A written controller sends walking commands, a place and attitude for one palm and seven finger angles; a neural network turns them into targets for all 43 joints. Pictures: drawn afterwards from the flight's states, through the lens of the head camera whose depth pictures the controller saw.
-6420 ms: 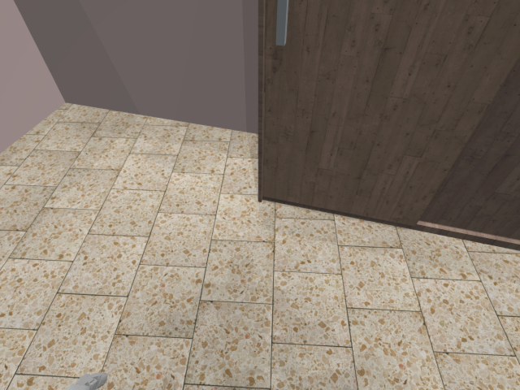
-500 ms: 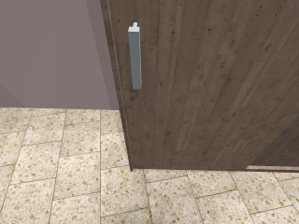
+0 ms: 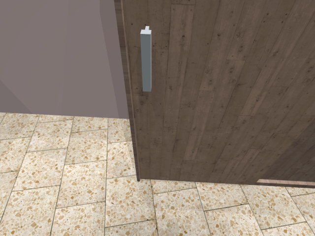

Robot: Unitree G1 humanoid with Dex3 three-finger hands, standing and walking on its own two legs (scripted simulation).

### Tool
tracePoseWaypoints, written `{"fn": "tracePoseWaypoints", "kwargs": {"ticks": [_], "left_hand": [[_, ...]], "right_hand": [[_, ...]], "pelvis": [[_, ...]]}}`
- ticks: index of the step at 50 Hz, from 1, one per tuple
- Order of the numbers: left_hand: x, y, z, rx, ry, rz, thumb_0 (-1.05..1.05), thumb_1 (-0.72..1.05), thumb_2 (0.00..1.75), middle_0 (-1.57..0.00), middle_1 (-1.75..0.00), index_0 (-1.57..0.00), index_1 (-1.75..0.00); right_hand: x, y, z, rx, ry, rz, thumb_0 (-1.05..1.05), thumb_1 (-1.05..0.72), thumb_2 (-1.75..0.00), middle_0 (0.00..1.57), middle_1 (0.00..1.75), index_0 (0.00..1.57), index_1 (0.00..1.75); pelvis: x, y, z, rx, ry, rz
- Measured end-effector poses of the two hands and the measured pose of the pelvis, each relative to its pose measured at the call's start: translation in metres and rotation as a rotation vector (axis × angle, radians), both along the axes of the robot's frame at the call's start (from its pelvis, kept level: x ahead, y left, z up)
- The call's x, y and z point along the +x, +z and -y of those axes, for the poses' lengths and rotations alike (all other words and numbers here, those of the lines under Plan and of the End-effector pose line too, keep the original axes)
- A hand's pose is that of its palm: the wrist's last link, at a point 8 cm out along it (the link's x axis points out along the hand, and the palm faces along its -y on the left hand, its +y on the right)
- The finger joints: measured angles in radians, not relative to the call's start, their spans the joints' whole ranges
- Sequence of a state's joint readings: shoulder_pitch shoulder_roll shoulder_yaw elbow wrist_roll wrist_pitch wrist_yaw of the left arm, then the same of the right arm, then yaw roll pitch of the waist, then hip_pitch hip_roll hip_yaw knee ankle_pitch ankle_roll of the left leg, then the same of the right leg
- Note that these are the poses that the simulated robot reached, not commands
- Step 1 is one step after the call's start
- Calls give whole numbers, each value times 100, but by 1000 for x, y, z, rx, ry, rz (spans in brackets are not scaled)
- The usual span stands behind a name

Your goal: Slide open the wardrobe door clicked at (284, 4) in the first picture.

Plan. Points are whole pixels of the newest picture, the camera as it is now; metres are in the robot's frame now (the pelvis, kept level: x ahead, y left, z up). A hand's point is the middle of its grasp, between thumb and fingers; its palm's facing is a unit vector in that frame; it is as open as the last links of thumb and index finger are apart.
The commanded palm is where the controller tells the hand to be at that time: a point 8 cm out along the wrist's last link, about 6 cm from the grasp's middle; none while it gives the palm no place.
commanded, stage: look again from close up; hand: left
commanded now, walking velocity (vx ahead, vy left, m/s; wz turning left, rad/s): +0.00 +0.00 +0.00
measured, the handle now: (147, 60) +0.58 +0.07 +0.17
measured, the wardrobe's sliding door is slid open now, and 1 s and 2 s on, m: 0.00 0.00 0.00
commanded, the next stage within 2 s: shuffle to correct the standing spot in 1.10 s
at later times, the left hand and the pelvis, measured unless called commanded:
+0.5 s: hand out of the picture -0.01 +0.16 -0.18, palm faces +0.04 -0.99 -0.17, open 7.4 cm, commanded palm none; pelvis +0.00 +0.00 +0.00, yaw +1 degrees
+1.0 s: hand out of the picture -0.01 +0.15 -0.17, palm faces +0.04 -0.99 -0.15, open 7.4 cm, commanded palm none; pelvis +0.01 +0.00 +0.00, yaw +0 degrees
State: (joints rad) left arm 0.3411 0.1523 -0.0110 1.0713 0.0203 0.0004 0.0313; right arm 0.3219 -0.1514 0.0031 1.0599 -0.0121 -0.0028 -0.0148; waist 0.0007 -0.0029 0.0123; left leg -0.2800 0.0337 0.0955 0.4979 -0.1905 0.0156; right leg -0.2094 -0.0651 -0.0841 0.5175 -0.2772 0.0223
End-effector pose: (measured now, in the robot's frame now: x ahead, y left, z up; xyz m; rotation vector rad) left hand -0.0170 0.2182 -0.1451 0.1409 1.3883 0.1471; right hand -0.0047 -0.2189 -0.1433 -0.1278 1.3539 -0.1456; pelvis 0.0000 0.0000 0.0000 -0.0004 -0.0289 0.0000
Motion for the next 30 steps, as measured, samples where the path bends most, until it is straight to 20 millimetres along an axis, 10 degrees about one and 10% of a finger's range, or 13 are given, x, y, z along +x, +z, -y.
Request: {"fn": "tracePoseWaypoints", "kwargs": {"ticks": [30], "left_hand": [[-2,0,6,-15,23,-11,1,91,90,-20,-30,-20,-30]], "right_hand": [[0,3,-4,-1,3,-32,1,-92,-90,20,30,20,30]], "pelvis": [[3,4,0,-4,9,-2]]}}
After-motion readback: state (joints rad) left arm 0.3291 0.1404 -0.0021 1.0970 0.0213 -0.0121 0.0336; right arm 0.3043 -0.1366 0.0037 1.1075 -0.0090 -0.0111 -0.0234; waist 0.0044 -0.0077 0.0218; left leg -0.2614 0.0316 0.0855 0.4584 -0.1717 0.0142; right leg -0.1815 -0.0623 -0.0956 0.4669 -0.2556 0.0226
